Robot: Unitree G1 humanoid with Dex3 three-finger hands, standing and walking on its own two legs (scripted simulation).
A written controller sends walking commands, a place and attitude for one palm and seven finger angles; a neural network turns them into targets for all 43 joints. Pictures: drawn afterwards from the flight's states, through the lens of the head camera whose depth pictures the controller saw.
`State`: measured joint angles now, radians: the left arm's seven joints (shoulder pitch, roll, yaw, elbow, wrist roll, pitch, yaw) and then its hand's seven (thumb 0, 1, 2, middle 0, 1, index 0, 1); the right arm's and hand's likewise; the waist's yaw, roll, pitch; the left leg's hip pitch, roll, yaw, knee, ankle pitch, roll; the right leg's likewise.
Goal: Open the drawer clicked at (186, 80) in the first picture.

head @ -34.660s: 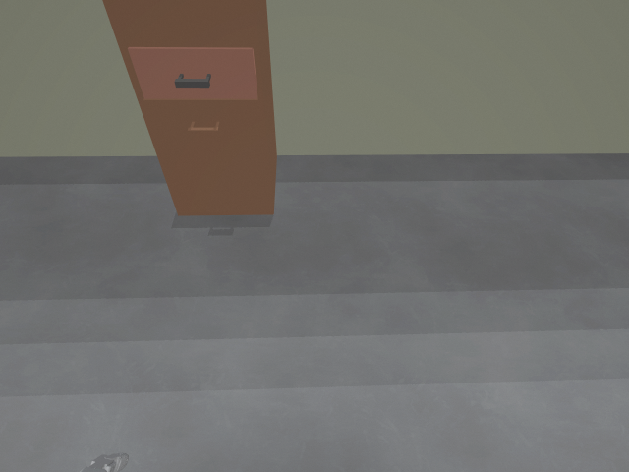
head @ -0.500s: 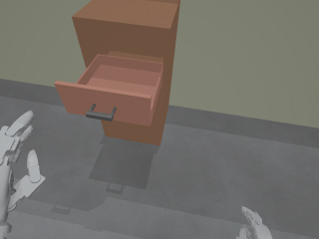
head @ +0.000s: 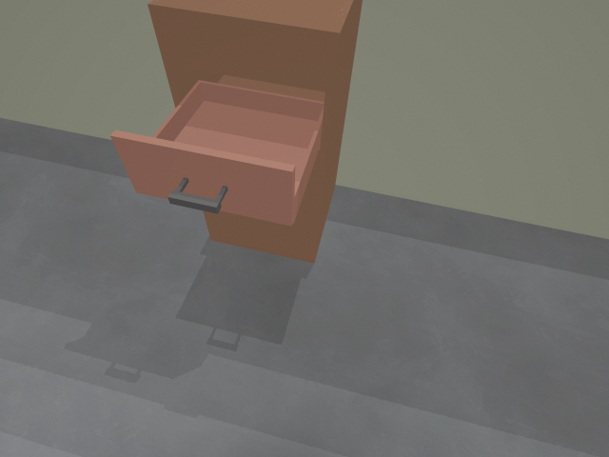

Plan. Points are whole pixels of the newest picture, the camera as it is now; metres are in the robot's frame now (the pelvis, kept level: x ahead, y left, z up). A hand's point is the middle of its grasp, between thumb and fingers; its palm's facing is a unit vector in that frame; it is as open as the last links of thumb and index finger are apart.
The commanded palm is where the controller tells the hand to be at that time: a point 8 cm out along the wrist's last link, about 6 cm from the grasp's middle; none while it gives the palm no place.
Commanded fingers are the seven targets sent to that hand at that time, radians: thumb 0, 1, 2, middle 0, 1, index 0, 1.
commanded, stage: let the arm hang, fingers relaxed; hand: left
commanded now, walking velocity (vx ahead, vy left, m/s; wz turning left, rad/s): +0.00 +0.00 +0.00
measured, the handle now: (199, 194) +0.61 +0.26 -0.10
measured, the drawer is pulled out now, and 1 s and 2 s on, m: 0.29 0.29 0.29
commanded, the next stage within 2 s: look to check the result in 0.76 s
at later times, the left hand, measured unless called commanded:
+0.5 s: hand out of the picture +0.02 +0.19 -0.16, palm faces +0.01 -0.98 -0.20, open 7.3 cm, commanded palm none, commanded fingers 0.00 0.90 0.90 -0.20 -0.30 -0.20 -0.30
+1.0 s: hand out of the picture +0.00 +0.19 -0.16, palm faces +0.01 -0.99 -0.16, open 7.3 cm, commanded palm none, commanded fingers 0.00 0.90 0.90 -0.20 -0.30 -0.20 -0.30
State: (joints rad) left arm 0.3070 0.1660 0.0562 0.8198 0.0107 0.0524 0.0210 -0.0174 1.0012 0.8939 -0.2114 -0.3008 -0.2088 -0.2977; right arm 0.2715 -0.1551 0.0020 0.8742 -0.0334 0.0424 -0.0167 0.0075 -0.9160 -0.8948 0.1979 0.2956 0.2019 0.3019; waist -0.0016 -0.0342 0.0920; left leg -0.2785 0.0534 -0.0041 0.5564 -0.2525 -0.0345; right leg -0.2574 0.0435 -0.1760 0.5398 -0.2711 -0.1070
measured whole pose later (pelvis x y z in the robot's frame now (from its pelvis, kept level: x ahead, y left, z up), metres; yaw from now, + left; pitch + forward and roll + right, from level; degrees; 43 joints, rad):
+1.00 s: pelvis +0.02 +0.04 +0.01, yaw -3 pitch -2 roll +0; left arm 0.30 0.10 0.01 1.15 0.00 -0.01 0.03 0.01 0.91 0.90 -0.20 -0.30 -0.20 -0.30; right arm 0.32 -0.10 0.00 1.13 -0.02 0.01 -0.05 0.00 -0.91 -0.90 0.20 0.30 0.20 0.30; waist -0.01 0.01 0.07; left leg -0.15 0.02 0.07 0.39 -0.20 0.00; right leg -0.16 0.02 -0.11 0.38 -0.20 -0.06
